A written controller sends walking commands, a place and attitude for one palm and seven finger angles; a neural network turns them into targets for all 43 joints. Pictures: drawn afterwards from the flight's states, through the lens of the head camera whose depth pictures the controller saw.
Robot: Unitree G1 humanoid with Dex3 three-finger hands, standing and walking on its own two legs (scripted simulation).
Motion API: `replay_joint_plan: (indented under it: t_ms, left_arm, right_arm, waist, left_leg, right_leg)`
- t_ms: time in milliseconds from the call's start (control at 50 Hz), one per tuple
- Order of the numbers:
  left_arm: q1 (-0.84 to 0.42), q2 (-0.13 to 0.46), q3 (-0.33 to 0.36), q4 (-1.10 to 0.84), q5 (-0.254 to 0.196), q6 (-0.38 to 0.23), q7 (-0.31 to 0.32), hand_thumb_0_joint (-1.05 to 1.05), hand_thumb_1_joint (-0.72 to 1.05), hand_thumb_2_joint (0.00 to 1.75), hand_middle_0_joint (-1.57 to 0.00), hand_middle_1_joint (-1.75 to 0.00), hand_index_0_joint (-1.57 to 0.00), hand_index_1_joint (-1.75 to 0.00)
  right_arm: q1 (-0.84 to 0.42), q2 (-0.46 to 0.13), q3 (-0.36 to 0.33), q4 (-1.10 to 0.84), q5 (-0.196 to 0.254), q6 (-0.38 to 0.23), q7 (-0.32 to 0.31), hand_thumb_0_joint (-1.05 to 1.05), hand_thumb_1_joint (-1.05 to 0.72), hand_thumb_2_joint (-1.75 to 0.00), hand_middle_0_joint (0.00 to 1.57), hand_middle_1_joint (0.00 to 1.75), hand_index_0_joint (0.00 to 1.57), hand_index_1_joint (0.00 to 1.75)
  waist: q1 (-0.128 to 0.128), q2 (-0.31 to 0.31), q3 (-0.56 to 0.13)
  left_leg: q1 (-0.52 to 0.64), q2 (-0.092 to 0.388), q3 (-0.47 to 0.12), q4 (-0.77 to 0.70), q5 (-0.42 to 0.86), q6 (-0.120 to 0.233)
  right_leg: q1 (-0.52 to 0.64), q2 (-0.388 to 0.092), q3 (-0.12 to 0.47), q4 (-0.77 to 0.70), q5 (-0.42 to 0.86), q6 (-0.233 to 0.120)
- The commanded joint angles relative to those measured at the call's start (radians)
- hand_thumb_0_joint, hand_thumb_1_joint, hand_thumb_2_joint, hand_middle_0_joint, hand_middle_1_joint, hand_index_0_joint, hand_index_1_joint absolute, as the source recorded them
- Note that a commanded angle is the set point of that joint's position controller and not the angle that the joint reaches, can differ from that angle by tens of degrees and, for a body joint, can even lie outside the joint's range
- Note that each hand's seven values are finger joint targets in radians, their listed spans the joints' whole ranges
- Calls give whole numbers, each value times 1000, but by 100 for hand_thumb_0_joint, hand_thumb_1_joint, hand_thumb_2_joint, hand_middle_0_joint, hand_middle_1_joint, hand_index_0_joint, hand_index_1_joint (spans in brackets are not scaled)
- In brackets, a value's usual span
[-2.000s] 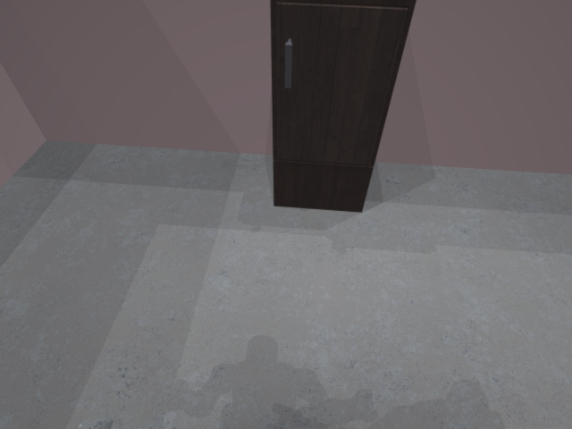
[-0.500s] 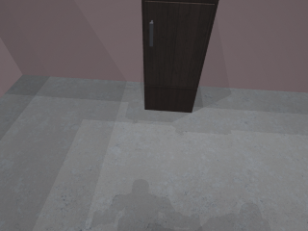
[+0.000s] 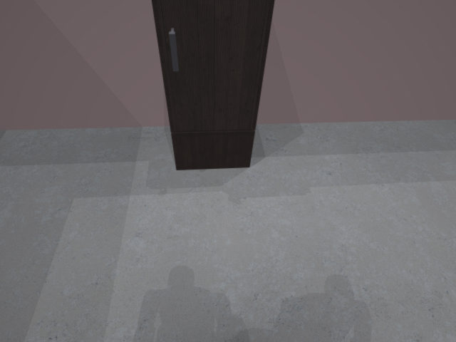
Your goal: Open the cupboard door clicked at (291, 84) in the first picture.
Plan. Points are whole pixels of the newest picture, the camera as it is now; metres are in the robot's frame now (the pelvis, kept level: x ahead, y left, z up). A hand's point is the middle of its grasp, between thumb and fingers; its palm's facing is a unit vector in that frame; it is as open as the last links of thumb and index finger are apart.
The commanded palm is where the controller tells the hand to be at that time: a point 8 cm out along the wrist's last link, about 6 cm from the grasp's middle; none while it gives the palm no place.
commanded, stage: walk to a spot facing it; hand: left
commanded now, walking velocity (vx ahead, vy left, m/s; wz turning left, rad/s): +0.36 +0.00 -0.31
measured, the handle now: (174, 49) +1.09 +0.25 -0.01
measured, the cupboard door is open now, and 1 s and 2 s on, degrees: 0 0 0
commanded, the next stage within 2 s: turn to face it in 0.40 s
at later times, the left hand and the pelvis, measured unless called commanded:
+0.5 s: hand (170, 308) +0.22 +0.13 -0.16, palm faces -0.05 -0.99 -0.13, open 7.3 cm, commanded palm none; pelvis +0.19 -0.03 +0.02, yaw -5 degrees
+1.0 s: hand (160, 250) +0.35 +0.17 -0.16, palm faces +0.06 -0.98 -0.20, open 7.3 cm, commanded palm none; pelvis +0.30 -0.01 +0.02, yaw +0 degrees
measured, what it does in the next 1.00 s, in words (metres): walks ahead: right foot, then left foot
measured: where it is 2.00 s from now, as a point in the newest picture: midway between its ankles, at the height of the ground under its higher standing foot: (228, 269)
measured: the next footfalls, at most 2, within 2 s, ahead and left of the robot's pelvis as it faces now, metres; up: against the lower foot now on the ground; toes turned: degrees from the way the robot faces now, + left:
right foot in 0.18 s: +0.21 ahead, -0.13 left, +0.00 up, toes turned -12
left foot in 0.62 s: +0.38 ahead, +0.08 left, +0.00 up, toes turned +5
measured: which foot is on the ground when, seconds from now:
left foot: down 0.00-0.18, up 0.20-0.60, down 0.62-1.00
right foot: up 0.00-0.16, down 0.18-0.64, up 0.66-1.00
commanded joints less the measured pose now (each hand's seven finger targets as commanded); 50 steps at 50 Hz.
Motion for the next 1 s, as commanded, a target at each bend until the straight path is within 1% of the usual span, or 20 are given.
replay_joint_plan:
  t_ms: [0,60,100,120,140,160,180,220,260,300,480,560,580,600,620,640,680,740,900,980]
  left_arm:
    - [-258,47,19,-195,0,-42,-14,0,90,90,-20,-30,-20,-30]
    - [-188,32,20,-173,-2,-37,-22,0,90,90,-20,-30,-20,-30]
    - [13,57,34,-109,4,-39,-12,0,90,90,-20,-30,-20,-30]
    - [151,93,45,-66,10,-45,-5,0,90,90,-20,-30,-20,-30]
    - [257,173,62,-40,15,-60,7,0,90,90,-20,-30,-20,-30]
    - [274,257,78,-42,6,-68,20,0,90,90,-20,-30,-20,-30]
    - [199,272,80,-67,-16,-63,27,0,90,90,-20,-30,-20,-30]
    - [16,198,54,-117,-8,-64,36,0,90,90,-20,-30,-20,-30]
    - [-67,139,32,-131,2,-72,43,0,90,90,-20,-30,-20,-30]
    - [-75,139,32,-123,6,-81,44,0,90,90,-20,-30,-20,-30]
    - [11,129,29,-72,6,-92,36,0,90,90,-20,-30,-20,-30]
    - [23,106,25,-56,-2,-78,45,0,90,90,-20,-30,-20,-30]
    - [42,81,19,-54,-2,-73,45,0,90,90,-20,-30,-20,-30]
    - [76,35,12,-65,-8,-69,46,0,90,90,-20,-30,-20,-30]
    - [71,23,1,-79,-9,-69,49,0,90,90,-20,-30,-20,-30]
    - [27,40,3,-80,-4,-61,56,0,90,90,-20,-30,-20,-30]
    - [-27,33,6,-75,0,-54,48,0,90,90,-20,-30,-20,-30]
    - [13,-2,3,-63,1,-30,45,0,90,90,-20,-30,-20,-30]
    - [-61,18,6,-97,-1,-9,56,0,90,90,-20,-30,-20,-30]
    - [-10,57,12,-86,-2,-24,65,0,90,90,-20,-30,-20,-30]
  right_arm:
    - [111,-158,-34,14,0,-6,-22,0,-90,-90,20,30,20,30]
    - [72,-165,-34,17,7,-6,-18,0,-90,-90,20,30,20,30]
    - [30,-198,-44,16,18,-4,-17,0,-90,-90,20,30,20,30]
    - [8,-196,-47,9,22,-2,-12,0,-90,-90,20,30,20,30]
    - [19,-153,-40,0,32,-2,2,0,-90,-90,20,30,20,30]
    - [64,-65,-34,-24,43,-6,4,0,-90,-90,20,30,20,30]
    - [-4,-77,-35,-56,37,3,5,0,-90,-90,20,30,20,30]
    - [-71,-73,-40,-69,14,19,14,0,-90,-90,20,30,20,30]
    - [-8,-44,-37,-42,2,47,18,0,-90,-90,20,30,20,30]
    - [46,-26,-38,-30,2,61,21,0,-90,-90,20,30,20,30]
    - [-182,-24,-40,-132,13,43,43,0,-90,-90,20,30,20,30]
    - [-102,-40,-32,-93,14,33,28,0,-90,-90,20,30,20,30]
    - [-15,-83,-41,-67,12,27,22,0,-90,-90,20,30,20,30]
    - [66,-166,-56,-54,2,25,11,0,-90,-90,20,30,20,30]
    - [99,-194,-55,-42,10,37,5,0,-90,-90,20,30,20,30]
    - [69,-179,-45,-40,12,41,-6,0,-90,-90,20,30,20,30]
    - [-60,-116,-32,-68,14,43,-9,0,-90,-90,20,30,20,30]
    - [-116,-108,-35,-86,15,40,-11,0,-90,-90,20,30,20,30]
    - [-114,-137,-48,-76,12,71,-8,0,-90,-90,20,30,20,30]
    - [-126,-118,-50,-77,24,80,0,0,-90,-90,20,30,20,30]
  waist:
    - [-23,152,213]
    - [32,169,172]
    - [125,137,45]
    - [189,111,-18]
    - [225,-15,-93]
    - [179,-215,-170]
    - [162,-127,-114]
    - [91,-71,64]
    - [14,-1,73]
    - [-19,6,34]
    - [30,-39,84]
    - [-6,-3,49]
    - [-30,92,-4]
    - [-44,263,-58]
    - [-44,342,-105]
    - [-46,310,-94]
    - [-2,163,27]
    - [27,136,-45]
    - [14,151,-21]
    - [48,74,-20]
  left_leg:
    - [71,318,-204,-338,545,157]
    - [-67,241,-36,-291,709,122]
    - [-56,217,39,-70,956,98]
    - [-110,175,82,120,920,69]
    - [-251,124,88,420,673,43]
    - [-457,6,32,739,-4,11]
    - [-539,35,-70,848,-37,33]
    - [-552,117,-135,838,107,30]
    - [-471,136,-127,733,161,12]
    - [-421,137,-102,617,180,-5]
    - [-399,95,-46,162,267,-20]
    - [-177,41,-10,-41,362,-2]
    - [-40,79,-77,-90,504,21]
    - [116,269,-299,-130,721,118]
    - [122,386,-439,-227,778,211]
    - [54,380,-462,-258,697,226]
    - [-122,319,-379,-291,599,204]
    - [-149,230,-248,-292,607,169]
    - [-164,216,-302,-291,494,174]
    - [-252,135,-266,-175,427,93]
  right_leg:
    - [-335,-109,-32,-60,49,-4]
    - [3,-32,-158,-288,198,-20]
    - [226,23,-185,-353,258,-53]
    - [393,41,-192,-407,311,-60]
    - [540,-88,-29,-506,266,-105]
    - [628,-369,468,-657,211,-230]
    - [531,-428,599,-791,103,-272]
    - [211,-385,480,-854,-105,-216]
    - [59,-317,299,-858,-7,-169]
    - [30,-276,184,-857,88,-149]
    - [164,-255,100,-836,281,-132]
    - [198,-196,-15,-657,488,-64]
    - [160,-145,-64,-493,471,-24]
    - [-3,-57,-139,-281,206,31]
    - [-54,-6,-133,-63,-176,52]
    - [-75,-36,-57,30,-170,46]
    - [-86,-100,-24,33,-65,56]
    - [16,-94,-37,-97,30,80]
    - [77,-70,-50,-332,72,87]
    - [265,-86,-29,-639,294,81]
